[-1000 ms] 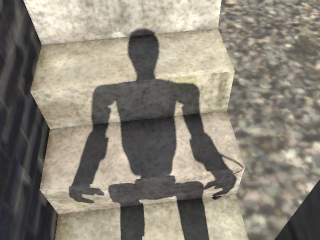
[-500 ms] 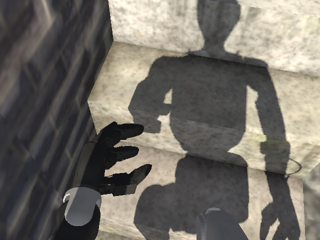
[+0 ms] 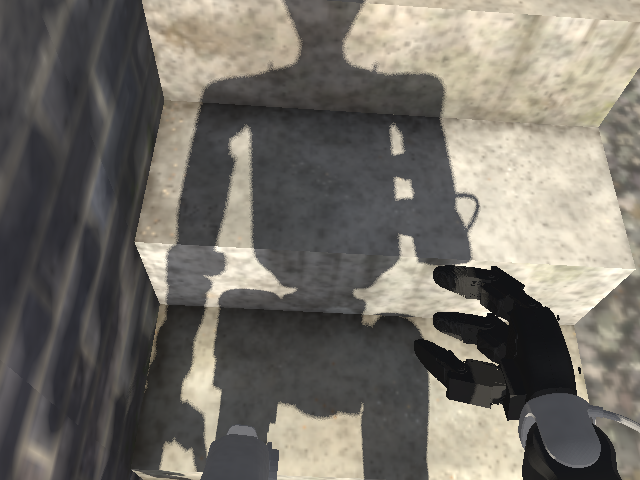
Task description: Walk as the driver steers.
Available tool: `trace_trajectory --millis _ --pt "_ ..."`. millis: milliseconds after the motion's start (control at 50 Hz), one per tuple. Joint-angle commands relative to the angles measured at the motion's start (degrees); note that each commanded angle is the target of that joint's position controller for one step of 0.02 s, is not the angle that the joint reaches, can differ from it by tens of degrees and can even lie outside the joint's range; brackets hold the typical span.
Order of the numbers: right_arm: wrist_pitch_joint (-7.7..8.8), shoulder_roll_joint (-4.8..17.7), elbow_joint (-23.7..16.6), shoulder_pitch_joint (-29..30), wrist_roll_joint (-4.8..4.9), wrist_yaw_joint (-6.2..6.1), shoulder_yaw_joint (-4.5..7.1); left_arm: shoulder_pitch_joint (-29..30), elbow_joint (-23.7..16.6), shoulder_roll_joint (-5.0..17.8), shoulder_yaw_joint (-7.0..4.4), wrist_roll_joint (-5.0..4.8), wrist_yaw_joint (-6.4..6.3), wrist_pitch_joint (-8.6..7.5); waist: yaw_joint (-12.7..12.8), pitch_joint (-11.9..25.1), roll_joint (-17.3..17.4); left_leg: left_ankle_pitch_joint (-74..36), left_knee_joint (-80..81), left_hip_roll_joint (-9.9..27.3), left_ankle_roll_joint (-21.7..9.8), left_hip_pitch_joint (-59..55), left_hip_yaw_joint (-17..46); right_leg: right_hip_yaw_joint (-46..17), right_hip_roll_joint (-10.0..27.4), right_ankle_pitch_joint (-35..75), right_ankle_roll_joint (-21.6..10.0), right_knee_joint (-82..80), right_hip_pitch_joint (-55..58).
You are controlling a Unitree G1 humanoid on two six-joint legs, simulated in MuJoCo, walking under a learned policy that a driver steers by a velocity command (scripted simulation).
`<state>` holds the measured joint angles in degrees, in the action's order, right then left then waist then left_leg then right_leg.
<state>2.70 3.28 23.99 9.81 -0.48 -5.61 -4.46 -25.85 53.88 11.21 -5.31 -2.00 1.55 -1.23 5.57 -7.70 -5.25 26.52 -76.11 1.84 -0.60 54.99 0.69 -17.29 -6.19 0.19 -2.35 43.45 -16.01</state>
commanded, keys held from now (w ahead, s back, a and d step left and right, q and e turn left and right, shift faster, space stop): e+shift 0.20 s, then q+shift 0.18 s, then w+q+shift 0.62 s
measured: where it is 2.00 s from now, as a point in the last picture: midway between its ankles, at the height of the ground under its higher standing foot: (459, 371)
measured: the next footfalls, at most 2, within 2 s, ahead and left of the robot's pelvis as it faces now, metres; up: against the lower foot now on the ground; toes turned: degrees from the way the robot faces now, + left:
right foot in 0.42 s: +0.19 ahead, -0.24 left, +0.00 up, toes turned -15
left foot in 0.86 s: +0.43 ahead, +0.06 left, +0.21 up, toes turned -4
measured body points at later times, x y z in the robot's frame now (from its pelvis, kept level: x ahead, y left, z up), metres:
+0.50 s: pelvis +0.18 -0.07 +0.15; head +0.20 -0.07 +0.60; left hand +0.41 +0.10 +0.05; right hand +0.24 -0.36 +0.04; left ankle +0.12 +0.11 -0.47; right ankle +0.16 -0.23 -0.59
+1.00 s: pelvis +0.29 -0.02 +0.28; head +0.30 +0.02 +0.73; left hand +0.49 +0.23 +0.22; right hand +0.49 -0.25 +0.19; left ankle +0.38 +0.06 -0.39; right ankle +0.25 -0.18 -0.21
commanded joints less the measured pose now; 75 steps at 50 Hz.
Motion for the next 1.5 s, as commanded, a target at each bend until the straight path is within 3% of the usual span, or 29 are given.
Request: trace_trajectory --millis 20,60,100,140,220,260,300,360,420,440,460,500,580,660,720,760,800,820,840,860,880,940,960,1040,1120,1220,1280,1400,1500 --pt "-0.51 17.98 1.46 -13.54 -0.3 -1.76 10.06 14.7 -16.95 8.01 -3.1 3.19 2.11 -5.51 -8.01 40.74 24.74 -12.24 50.98 26.63 -12.38 -47.86 51.4 0.83 -3.42 -4.21 4.36 63.43 -21.42" --pt "-1.35 9.5 6.63 -6.04 2.18 -0.61 7.55 13.85 -15.48 5.74 -2.49 4.84 2.18 -1.83 -1.7 22.23 19.68 9.81 42.72 20.96 -10.35 -34.7 35.11 4.08 -1.8 1.55 3.16 68.57 -33.2" --pt "-0.22 7.88 12.9 -11.33 1.58 0.75 6.52 16.57 -14.3 2.01 -0.77 6.28 1.39 0.33 -2.54 11.7 13.43 6.79 38.02 19.66 -7.9 -30.32 21.56 4.69 -1.26 0.48 0.79 73.79 -42.79" --pt "1.82 9.48 15.42 -14.54 1.77 2.83 7.13 15.3 -15.02 2.45 -0.36 5.12 1.25 1.27 -1.79 9.93 7.79 -8.65 41.55 20.35 -5.88 -32.04 13.55 5.66 -1.4 -2.56 0.59 73.85 -43.08" --pt "3.35 14.0 17.23 -17.1 1.78 2.45 7.51 18.11 -19.03 1.36 0.91 3.43 0.86 4.21 0.6 4.64 13.19 -19.33 49.62 21.62 -4.37 -33.96 0.22 8.84 3.19 -12.4 1.01 60.19 -43.84" --pt "3.68 17.31 15.95 -16.06 1.63 2.92 8.16 18.36 -19.18 0.81 2.36 2.98 2.15 4.77 1.85 5.88 11.76 -28.62 54.71 17.68 -3.15 -30.92 -7.82 13.84 4.84 -13.8 0.47 41.89 -29.09" --pt "3.82 18.36 12.77 -11.19 1.11 3.89 7.21 19.3 -19.64 0.13 3.4 0.89 2.35 4.15 1.92 9.19 20.6 -43.15 60.73 12.49 -2.97 -33.23 -13.83 16.17 7.53 -9.99 1.39 16.56 -11.56" --pt "1.68 19.32 15.09 -20.69 1.64 4.56 8.14 23.82 -19.08 2.67 3.36 1.92 2.59 0.64 -2.95 14.36 12.34 -81.45 48.32 8.16 -5.62 -60.39 -7.26 22.67 1.98 -7.3 1.2 -9.17 -12.38" --pt "0.94 18.3 17.4 -29.11 4.51 4.81 9.56 13.56 -13.25 1.86 2.72 5.11 3.62 -1.13 -3.33 16.52 17.72 -45.06 32.87 3.74 -5.38 -42.7 -4.09 23.68 5.51 10.12 1.36 -34.37 19.65" --pt "1.58 12.33 15.4 -28.31 5.01 4.88 8.5 8.45 -11.34 5.35 2.2 6.17 3.56 -1.37 -2.97 16.86 3.8 -7.41 17.59 -0.86 -2.29 -18.19 -4.54 16.25 16.66 41.51 0.24 -23.27 38.99" --pt "2.52 8.61 14.81 -27.72 5.89 4.56 7.46 2.79 -13.54 10.64 1.04 6.72 1.48 -0.9 0.25 25.25 -6.61 2.14 -3.7 -2.85 0.46 -6.11 -2.78 11.53 28.66 68.01 -5.8 -12.14 48.14" --pt "2.71 9.31 15.97 -23.16 5.28 3.13 8.39 3.17 -14.44 15.52 -1.65 7.63 0.77 -0.08 2.26 24.66 -9.09 -0.19 -41.21 -2.83 0.99 -2.77 -0.22 11.49 31.56 34.13 -12.79 -20.12 30.72" --pt "0.28 7.6 5.3 -7.74 3.09 4.4 7.41 5.45 -12.32 8.38 0.02 6.85 -0.67 -2.14 -2.8 7.48 -9.49 6.2 -63.94 -3.2 -4.7 18.39 8.74 10.66 30.54 -23.46 -8.04 -28.83 14.35" --pt "-2.69 7.21 2.41 -10.47 1.77 3.18 6.6 9.03 -9.35 9.78 0.03 5.72 -0.78 -6.67 -11.48 3.98 -2.12 1.15 -67.72 -3.84 -5.71 21.58 7.33 15.43 33.96 -31.73 -6.19 -36.92 4.84" --pt "-4.49 6.99 -0.92 -5.25 1.14 1.54 6.01 11.85 -7.88 13.23 -0.51 6.32 0.1 -7.97 -12.15 1.6 -1.62 1.52 -58.31 -1.86 -6.08 17.01 1.65 25.44 30.72 -14.17 -5.34 -42.17 1.68" --pt "-5.75 8.28 0.43 -8.32 1.65 2.16 5.66 19.06 -8.79 13.2 0.18 3.52 -1.23 -7.29 -15.46 3.61 0.15 5.02 -17.66 -3.26 -9.39 -9.96 -7.33 38.95 22.57 16.71 -2.74 -47.05 -7.63" --pt "-4.67 12.01 6.52 -28.61 2.16 2.0 7.89 15.65 -10.12 22.87 -1.93 0.35 -1.48 -6.36 -20.33 24.85 -5.38 6.8 -8.07 -11.0 -6.7 -32.32 -9.67 35.72 25.2 90.2 -6.21 -23.92 8.58" --pt "-3.88 15.47 8.12 -36.81 1.17 1.69 8.97 17.49 -11.08 23.25 -2.54 -0.65 -0.06 -5.52 -22.89 29.0 -8.71 13.46 1.73 -13.44 -6.54 -39.07 -2.53 31.92 26.73 94.27 -7.75 -5.34 10.38" --pt "-2.91 21.97 10.9 -29.7 0.4 1.09 10.97 12.05 -14.67 18.08 -1.74 -0.41 0.75 -5.82 -16.13 29.71 7.86 16.04 18.54 -16.06 -9.31 -42.59 9.12 28.41 17.9 71.03 -6.46 16.88 -0.89" --pt "-5.0 28.53 8.91 -22.65 -0.81 1.66 13.3 11.51 -15.49 12.51 -0.47 2.36 3.04 -7.8 -10.46 35.0 24.95 25.89 43.23 -5.93 -13.53 -51.54 38.08 21.44 5.98 2.44 -1.06 43.0 -16.41" --pt "-5.54 21.96 8.86 -12.52 -0.31 1.51 10.72 5.98 -14.7 5.19 1.8 6.38 3.75 -6.82 -1.5 44.65 24.51 29.52 47.57 -4.55 -8.65 -49.89 42.5 7.23 2.88 0.42 2.33 62.85 -16.06" --pt "-5.03 15.5 13.67 -8.11 -1.05 -2.41 7.96 19.87 -22.06 -3.29 5.23 9.25 1.94 -2.8 0.11 20.04 7.05 16.59 40.67 -8.83 -8.87 -19.16 33.7 10.23 2.97 -0.47 4.2 67.88 -26.01" --pt "-3.74 15.48 15.17 -9.91 -0.81 -2.81 7.79 20.06 -21.98 -4.65 6.26 9.1 1.47 -2.07 -0.51 15.01 7.26 10.29 42.1 -7.88 -10.74 -16.7 29.81 13.75 2.71 -2.08 3.24 68.1 -29.32" --pt "-0.59 17.76 18.57 -18.89 -0.34 -2.54 9.3 25.53 -23.1 -1.71 6.62 8.15 1.53 -2.26 -5.19 8.76 4.99 3.32 49.33 -6.17 -10.98 -28.7 32.87 13.23 4.27 -14.83 1.91 53.4 -43.53" --pt "-0.49 18.32 14.62 -15.93 0.52 -3.35 10.38 21.13 -20.18 0.98 5.29 4.32 0.22 -0.98 -4.53 15.89 12.01 -4.26 61.22 -1.02 -7.49 -26.34 30.76 18.7 3.15 -6.84 0.62 39.34 -26.0" --pt "1.44 18.35 12.27 -20.81 0.22 -3.06 9.58 27.68 -21.76 -2.05 5.46 4.56 -1.85 0.21 -9.89 15.88 8.1 -1.48 59.33 6.62 -8.56 -45.13 34.78 17.67 6.29 -5.92 0.67 47.79 -49.15" --pt "2.49 18.24 12.83 -25.43 -0.64 -3.74 9.67 24.08 -20.11 -1.19 4.92 4.42 -2.14 1.23 -11.86 18.83 14.1 -0.94 58.11 7.26 -10.94 -54.3 31.81 19.39 3.68 -11.12 1.05 62.04 -58.11" --pt "3.67 17.88 12.73 -23.55 -0.89 -3.49 8.9 22.73 -20.32 1.23 4.38 5.19 1.5 2.17 -8.59 19.71 15.04 8.77 59.83 7.89 -13.53 -45.31 24.71 18.68 4.67 -10.26 1.17 60.17 -47.88" --pt "3.08 18.76 7.13 -9.39 -1.35 -1.97 8.94 14.88 -19.02 2.16 4.12 2.27 2.69 0.86 0.1 18.16 13.23 12.14 63.76 10.17 -10.73 -21.89 15.06 14.86 8.79 -12.17 -3.01 25.41 -14.05"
